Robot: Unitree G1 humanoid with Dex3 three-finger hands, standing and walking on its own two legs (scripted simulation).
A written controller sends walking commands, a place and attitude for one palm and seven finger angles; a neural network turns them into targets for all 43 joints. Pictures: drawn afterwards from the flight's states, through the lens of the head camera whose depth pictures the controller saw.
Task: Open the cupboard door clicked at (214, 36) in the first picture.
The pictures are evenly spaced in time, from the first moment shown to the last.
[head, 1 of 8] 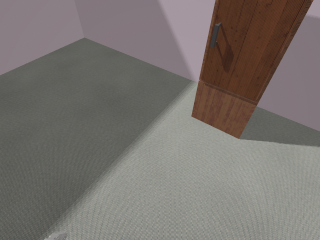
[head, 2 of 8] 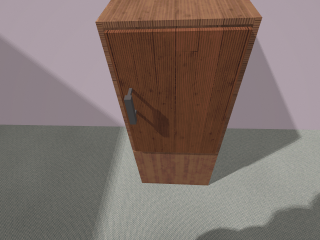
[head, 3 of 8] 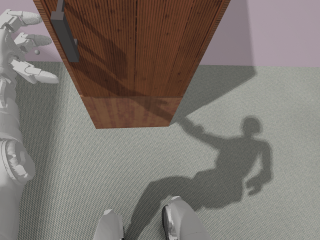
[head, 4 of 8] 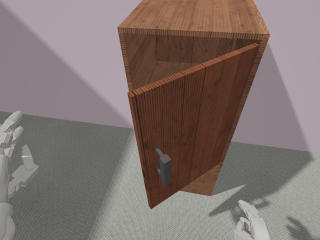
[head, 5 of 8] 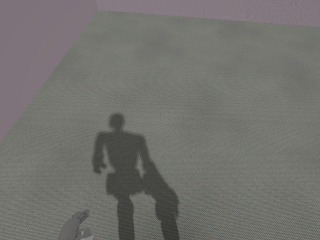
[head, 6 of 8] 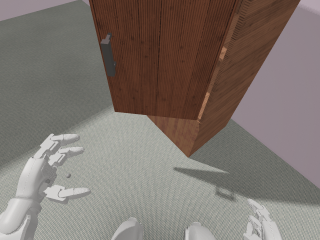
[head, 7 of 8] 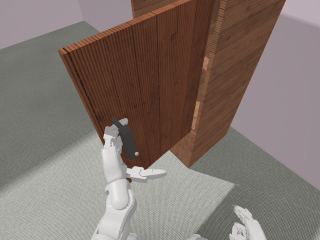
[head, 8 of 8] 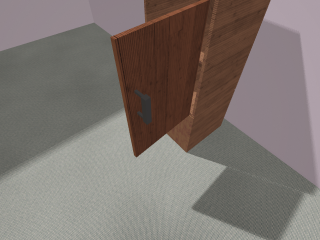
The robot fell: no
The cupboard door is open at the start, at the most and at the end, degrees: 0 95 94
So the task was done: yes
